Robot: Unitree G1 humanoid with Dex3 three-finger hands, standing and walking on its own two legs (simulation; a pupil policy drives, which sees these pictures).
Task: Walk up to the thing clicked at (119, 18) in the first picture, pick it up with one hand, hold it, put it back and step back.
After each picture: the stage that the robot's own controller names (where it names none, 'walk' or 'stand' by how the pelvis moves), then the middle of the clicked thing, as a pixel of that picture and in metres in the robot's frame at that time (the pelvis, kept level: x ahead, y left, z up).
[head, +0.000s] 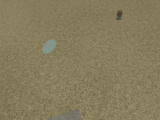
stand; (119, 15) +1.92 -0.45 -0.72
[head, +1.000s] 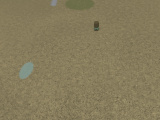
walk; (96, 26) +1.80 +0.01 -0.69
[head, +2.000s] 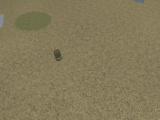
walk; (57, 55) +1.13 +0.38 -0.72
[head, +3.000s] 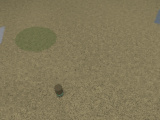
walk; (59, 90) +0.70 +0.30 -0.72
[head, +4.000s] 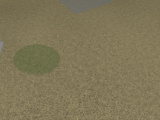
walk; out of the picture +0.42 +0.20 -0.70
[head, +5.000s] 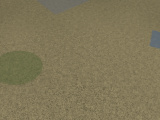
stand; out of the picture +0.32 +0.25 -0.72
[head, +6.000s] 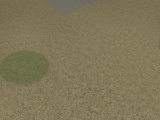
stand; out of the picture +0.31 +0.23 -0.73
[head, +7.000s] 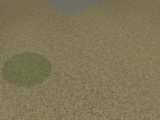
stand; out of the picture +0.30 +0.23 -0.73
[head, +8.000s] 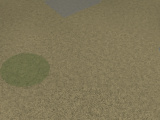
stand; out of the picture +0.30 +0.24 -0.73
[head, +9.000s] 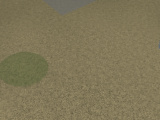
stand; out of the picture +0.28 +0.24 -0.73
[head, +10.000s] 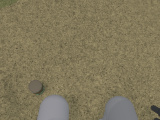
go down; (37, 87) +0.35 +0.24 -0.45
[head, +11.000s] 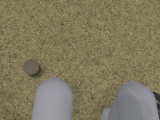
go down; (33, 69) +0.39 +0.25 -0.31
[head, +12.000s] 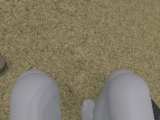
close in; out of the picture +0.37 +0.27 -0.24
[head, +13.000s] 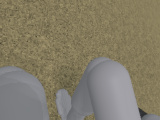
close; out of the picture +0.37 +0.29 -0.22
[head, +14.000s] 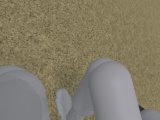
close; out of the picture +0.36 +0.29 -0.22
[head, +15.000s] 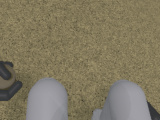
lift; (4, 81) +0.30 +0.27 -0.09
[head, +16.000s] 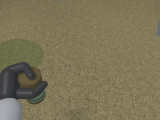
hold; (32, 86) +0.32 +0.18 +0.03
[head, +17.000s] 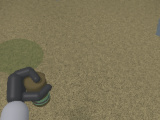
hold; (38, 90) +0.32 +0.17 +0.00
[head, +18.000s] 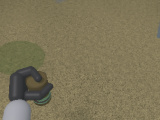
hold; (39, 89) +0.33 +0.17 +0.00
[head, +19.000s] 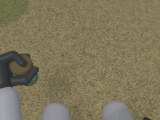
crouch; (25, 71) +0.38 +0.21 -0.07
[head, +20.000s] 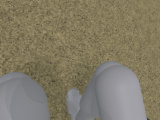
lower; out of the picture +0.39 +0.29 -0.22
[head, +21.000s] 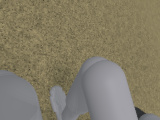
lower; out of the picture +0.40 +0.31 -0.22
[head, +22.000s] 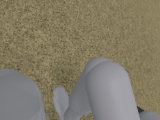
lower; out of the picture +0.39 +0.31 -0.22
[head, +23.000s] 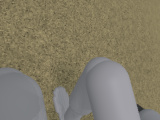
lower; out of the picture +0.39 +0.31 -0.22
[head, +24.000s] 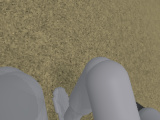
rest; out of the picture +0.39 +0.31 -0.22
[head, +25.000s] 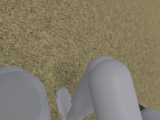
withdraw; out of the picture +0.37 +0.28 -0.22
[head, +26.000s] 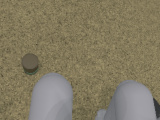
walk; (30, 65) +0.40 +0.24 -0.28
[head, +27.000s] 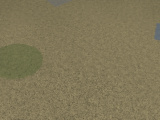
stand; out of the picture +0.32 +0.21 -0.65
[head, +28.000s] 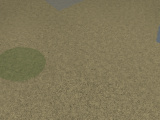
stand; out of the picture +0.33 +0.23 -0.67
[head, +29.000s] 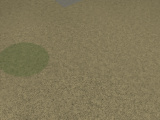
stand; out of the picture +0.33 +0.23 -0.68
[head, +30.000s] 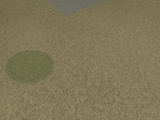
walk; out of the picture +0.34 +0.23 -0.72
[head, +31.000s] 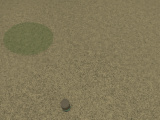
walk; (65, 105) +0.46 +0.16 -0.70
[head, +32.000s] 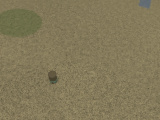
walk; (52, 77) +0.71 +0.23 -0.70
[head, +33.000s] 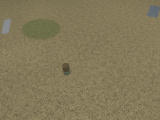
stand; (66, 69) +0.98 +0.25 -0.71
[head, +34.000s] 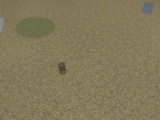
stand; (62, 68) +0.97 +0.24 -0.72
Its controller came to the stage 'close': yes
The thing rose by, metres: 0.71
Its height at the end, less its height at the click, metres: +0.00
